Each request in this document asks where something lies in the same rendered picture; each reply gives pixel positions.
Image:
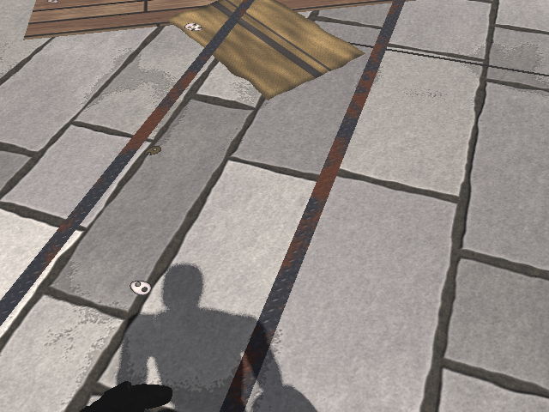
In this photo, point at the robot left hand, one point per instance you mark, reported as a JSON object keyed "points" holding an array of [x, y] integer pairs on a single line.
{"points": [[131, 398]]}

